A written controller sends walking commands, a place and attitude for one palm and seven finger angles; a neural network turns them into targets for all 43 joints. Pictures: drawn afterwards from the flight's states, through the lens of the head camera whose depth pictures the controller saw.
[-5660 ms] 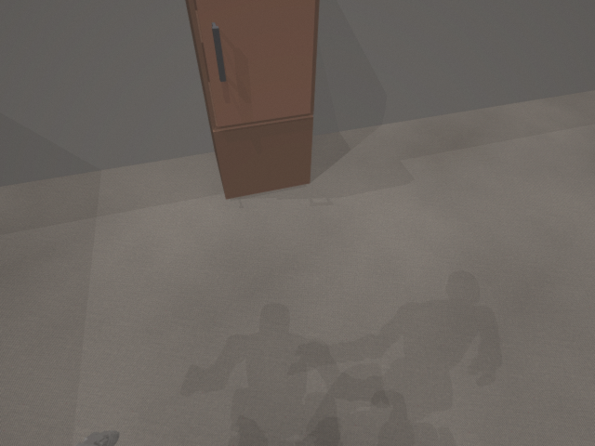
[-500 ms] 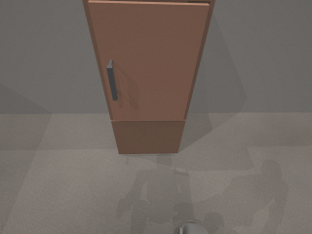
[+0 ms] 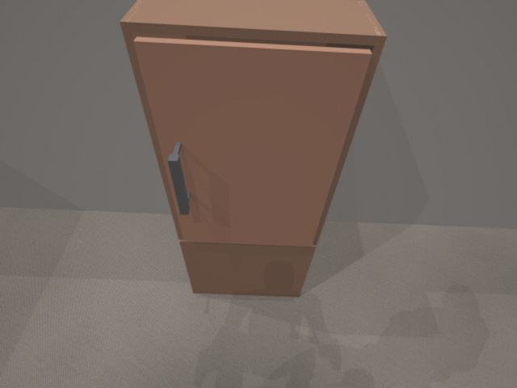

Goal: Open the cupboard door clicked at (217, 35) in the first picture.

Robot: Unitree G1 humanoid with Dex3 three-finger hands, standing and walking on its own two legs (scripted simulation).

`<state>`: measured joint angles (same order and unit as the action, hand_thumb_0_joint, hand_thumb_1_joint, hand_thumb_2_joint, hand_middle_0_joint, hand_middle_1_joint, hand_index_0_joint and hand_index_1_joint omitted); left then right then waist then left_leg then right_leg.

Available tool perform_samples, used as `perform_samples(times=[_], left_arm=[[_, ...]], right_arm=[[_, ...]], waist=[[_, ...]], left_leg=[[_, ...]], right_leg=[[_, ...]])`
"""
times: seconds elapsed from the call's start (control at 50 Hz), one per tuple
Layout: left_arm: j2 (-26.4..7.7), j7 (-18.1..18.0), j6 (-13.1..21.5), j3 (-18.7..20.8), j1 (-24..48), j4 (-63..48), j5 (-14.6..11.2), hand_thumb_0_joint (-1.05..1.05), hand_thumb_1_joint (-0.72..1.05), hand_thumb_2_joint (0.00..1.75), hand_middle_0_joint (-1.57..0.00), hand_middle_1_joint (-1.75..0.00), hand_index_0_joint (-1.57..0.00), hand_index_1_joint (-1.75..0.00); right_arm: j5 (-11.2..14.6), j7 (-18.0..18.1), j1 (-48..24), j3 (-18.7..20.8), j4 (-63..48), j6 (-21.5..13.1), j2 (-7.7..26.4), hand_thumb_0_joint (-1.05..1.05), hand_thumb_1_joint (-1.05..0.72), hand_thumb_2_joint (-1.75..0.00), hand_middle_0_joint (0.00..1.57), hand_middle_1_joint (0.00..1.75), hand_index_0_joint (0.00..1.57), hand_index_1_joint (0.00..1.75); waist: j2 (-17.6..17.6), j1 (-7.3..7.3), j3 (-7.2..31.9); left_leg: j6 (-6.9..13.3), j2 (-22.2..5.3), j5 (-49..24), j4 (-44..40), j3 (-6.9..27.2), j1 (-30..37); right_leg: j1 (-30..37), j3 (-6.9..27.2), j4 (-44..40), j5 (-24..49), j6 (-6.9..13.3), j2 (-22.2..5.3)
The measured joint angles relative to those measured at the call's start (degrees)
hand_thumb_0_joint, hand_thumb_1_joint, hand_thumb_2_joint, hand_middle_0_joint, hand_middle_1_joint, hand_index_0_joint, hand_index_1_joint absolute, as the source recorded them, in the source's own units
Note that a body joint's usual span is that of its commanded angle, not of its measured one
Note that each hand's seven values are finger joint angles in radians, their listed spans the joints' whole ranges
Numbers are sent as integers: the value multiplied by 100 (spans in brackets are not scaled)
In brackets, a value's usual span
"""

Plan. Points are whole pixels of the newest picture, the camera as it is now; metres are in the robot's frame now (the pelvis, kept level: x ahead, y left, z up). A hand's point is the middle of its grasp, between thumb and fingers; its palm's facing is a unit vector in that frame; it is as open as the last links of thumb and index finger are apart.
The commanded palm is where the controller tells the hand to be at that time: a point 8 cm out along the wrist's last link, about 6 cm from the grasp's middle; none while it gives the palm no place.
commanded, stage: come to a stop and stand still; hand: left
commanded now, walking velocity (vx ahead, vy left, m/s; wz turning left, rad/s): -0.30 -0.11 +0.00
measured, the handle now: (181, 180) +0.53 +0.22 -0.04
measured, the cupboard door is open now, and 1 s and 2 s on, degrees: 0 0 0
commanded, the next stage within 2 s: look again from close up in 1.22 s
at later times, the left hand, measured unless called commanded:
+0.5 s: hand out of the picture +0.02 +0.14 -0.15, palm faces +0.03 -0.96 -0.28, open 7.4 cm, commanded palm none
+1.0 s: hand out of the picture -0.05 +0.21 -0.17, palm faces +0.03 -0.97 -0.24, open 7.4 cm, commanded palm none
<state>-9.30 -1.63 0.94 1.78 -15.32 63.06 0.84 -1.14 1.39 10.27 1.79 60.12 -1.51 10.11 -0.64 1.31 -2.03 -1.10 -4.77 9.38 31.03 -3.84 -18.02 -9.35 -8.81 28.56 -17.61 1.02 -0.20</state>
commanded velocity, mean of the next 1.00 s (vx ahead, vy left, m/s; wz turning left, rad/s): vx -0.02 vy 0.05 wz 0.00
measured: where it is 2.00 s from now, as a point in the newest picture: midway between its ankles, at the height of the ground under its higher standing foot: outside the picture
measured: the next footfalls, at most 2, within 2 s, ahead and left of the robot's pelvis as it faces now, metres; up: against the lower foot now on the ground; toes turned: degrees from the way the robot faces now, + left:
right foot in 0.34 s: +0.02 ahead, -0.15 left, +0.00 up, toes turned -3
left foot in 0.78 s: -0.03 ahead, +0.11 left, +0.00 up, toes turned +2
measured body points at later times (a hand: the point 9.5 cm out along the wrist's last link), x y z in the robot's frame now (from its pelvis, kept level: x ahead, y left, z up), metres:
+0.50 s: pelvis -0.01 -0.05 +0.01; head +0.00 -0.09 +0.46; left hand +0.02 +0.19 -0.13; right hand +0.03 -0.30 -0.16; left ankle -0.02 +0.10 -0.68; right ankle -0.02 -0.15 -0.73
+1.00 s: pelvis -0.06 +0.02 +0.00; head -0.07 +0.02 +0.45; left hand -0.05 +0.26 -0.16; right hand +0.01 -0.21 -0.14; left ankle -0.07 +0.10 -0.73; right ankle -0.02 -0.15 -0.73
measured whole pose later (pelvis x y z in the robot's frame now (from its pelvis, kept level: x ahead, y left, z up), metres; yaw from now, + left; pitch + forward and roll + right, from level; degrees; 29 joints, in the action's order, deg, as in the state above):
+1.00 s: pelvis -0.06 +0.02 +0.00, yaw +0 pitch -2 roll +0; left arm -11.5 -1.8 -1.6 0.5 -17.1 58.2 1.6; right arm -1.4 0.7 14.2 0.8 53.8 0.9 10.1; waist 0.5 1.2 -1.1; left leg 2.9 1.4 18.4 32.2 -4.7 -11.6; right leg -16.3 -1.3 31.8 -13.4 -1.2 -6.1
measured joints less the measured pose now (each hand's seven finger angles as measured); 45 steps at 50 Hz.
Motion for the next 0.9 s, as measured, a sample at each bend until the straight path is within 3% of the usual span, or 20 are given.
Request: perform_samples(times=[0.08,0.14,0.22,0.28,0.34,0.4,0.52,0.64,0.74,0.8,0.84,0.9], left_arm=[[-50,-32,-189,-26,-55,-24,-26,0,91,90,-19,-30,-20,-30],[-49,-11,-296,5,11,-133,-15,0,91,90,-19,-30,-20,-30],[-99,-7,-350,109,126,-330,-2,0,91,90,-20,-30,-20,-30],[-146,-12,-326,154,189,-468,1,0,91,90,-19,-30,-20,-30],[-225,-28,-174,140,120,-561,51,0,91,90,-19,-30,-20,-30],[-97,-14,-162,52,117,-500,93,0,91,90,-19,-30,-20,-29],[81,20,-112,-33,76,-472,85,0,90,90,-20,-30,-20,-30],[34,-21,-59,2,154,-482,93,1,91,90,-20,-30,-21,-30],[-98,-72,-91,14,135,-353,81,0,91,90,-20,-30,-21,-30],[-102,-154,-83,-60,83,-313,43,0,91,90,-20,-30,-21,-30],[-147,-163,-127,-64,50,-325,37,0,91,90,-20,-30,-21,-30],[-200,-108,-226,-91,-19,-373,44,1,91,90,-20,-30,-20,-30]], right_arm=[[26,57,-222,-95,-28,93,-218,1,-92,-90,20,30,20,30],[6,97,-426,-78,-158,168,-298,1,-91,-90,20,30,20,30],[-15,97,-608,21,-292,266,-280,0,-91,-90,20,30,21,30],[-34,61,-603,96,-305,324,-167,0,-91,-90,20,30,21,30],[13,-5,-471,159,-260,393,-61,0,-91,-90,20,30,21,30],[16,-68,-285,213,-171,539,129,1,-91,-90,20,30,20,30],[-1,-122,103,212,-16,528,307,1,-91,-90,20,30,20,30],[20,-79,257,170,17,549,332,1,-91,-90,20,30,20,30],[43,-66,198,93,-86,439,261,1,-91,-90,20,30,20,30],[11,-54,234,64,-361,263,293,1,-91,-90,20,30,20,30],[-2,-40,249,8,-443,251,194,1,-91,-90,20,30,20,30],[-16,-48,315,-77,-537,253,33,1,-91,-90,20,30,20,30]], waist=[[336,136,-93],[286,116,-258],[131,56,-437],[5,20,-448],[14,28,-301],[-190,-10,-196],[-110,-16,-5],[20,48,-71],[93,62,-96],[-83,-82,-112],[-4,-50,-114],[40,-15,-30]], left_leg=[[167,209,258,-190,-206,199],[188,201,105,-383,-250,192],[111,90,-23,-452,-268,98],[8,14,-40,-348,-242,-4],[-117,27,228,117,-227,-238],[-66,168,1271,829,156,-390],[-121,430,1284,1860,265,-351],[-205,461,1520,1428,249,26],[-154,403,1057,199,163,523],[23,329,875,61,172,592],[156,416,1070,310,107,559],[278,486,1088,361,30,600]], right_leg=[[-106,246,401,-344,-143,-218],[-593,517,1525,-1070,-196,-171],[-1095,720,2411,-1281,-258,-119],[-1014,696,1873,-1035,-245,-194],[-648,714,636,-128,-187,-327],[-611,597,733,-186,-21,-253],[-366,602,45,190,45,-300],[-378,544,-172,380,13,-385],[-541,516,-21,409,-120,-411],[-739,411,425,244,-254,-397],[-734,488,538,218,-341,-485],[-685,572,520,258,-301,-537]])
